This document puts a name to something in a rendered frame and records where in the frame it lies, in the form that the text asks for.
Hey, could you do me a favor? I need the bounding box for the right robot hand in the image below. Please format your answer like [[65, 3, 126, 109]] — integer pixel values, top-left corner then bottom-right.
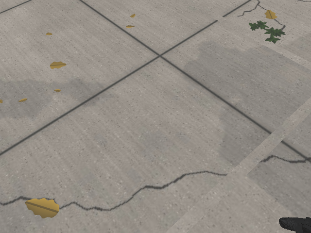
[[279, 216, 311, 233]]

